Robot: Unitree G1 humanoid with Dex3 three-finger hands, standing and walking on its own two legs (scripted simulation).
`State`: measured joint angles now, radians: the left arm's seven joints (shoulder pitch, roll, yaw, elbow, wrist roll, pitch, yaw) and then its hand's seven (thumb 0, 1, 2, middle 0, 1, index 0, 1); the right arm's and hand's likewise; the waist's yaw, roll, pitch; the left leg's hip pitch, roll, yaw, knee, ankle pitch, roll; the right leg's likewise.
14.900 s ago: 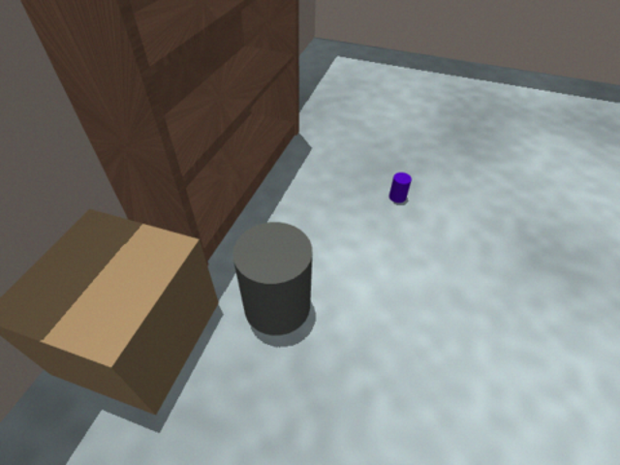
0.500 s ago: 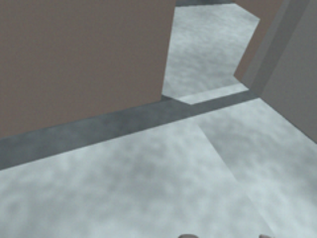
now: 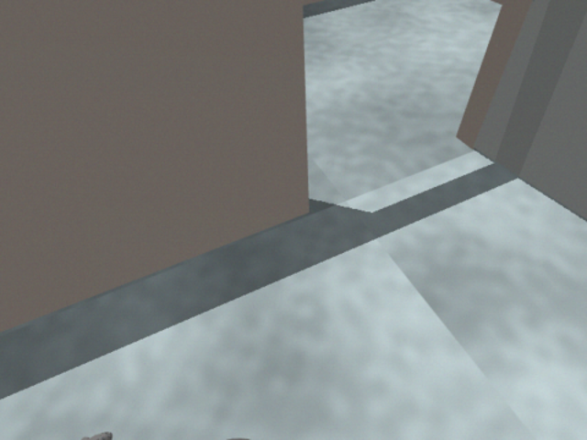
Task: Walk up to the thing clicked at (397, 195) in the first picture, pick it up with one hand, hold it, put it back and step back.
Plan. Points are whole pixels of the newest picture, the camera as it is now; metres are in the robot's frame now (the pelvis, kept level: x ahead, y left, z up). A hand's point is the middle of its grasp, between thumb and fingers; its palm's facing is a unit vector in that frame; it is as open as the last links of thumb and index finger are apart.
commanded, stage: walk up
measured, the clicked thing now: out of the picture -0.94 +0.62 -0.71
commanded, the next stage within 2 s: none
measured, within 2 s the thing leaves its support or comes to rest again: neither
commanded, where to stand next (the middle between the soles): +0.40 +0.06 m, yaw +1 degrees
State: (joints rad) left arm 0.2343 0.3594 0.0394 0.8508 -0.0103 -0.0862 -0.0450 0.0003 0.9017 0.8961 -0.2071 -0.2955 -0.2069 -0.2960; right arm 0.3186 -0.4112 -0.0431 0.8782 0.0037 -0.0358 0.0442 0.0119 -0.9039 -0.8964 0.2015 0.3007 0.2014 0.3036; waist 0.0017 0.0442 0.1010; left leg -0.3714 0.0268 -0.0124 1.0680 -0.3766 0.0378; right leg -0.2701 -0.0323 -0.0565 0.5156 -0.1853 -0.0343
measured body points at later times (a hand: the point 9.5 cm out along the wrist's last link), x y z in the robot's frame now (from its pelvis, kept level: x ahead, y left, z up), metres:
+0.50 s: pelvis +0.16 +0.08 +0.00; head +0.16 +0.13 +0.45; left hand +0.22 +0.39 -0.14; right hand +0.26 -0.23 -0.08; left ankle +0.20 +0.17 -0.74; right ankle +0.18 -0.06 -0.66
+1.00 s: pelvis +0.37 +0.03 -0.01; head +0.43 +0.07 +0.43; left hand +0.35 +0.36 -0.13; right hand +0.59 -0.23 -0.12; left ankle +0.23 +0.14 -0.69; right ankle +0.51 -0.02 -0.74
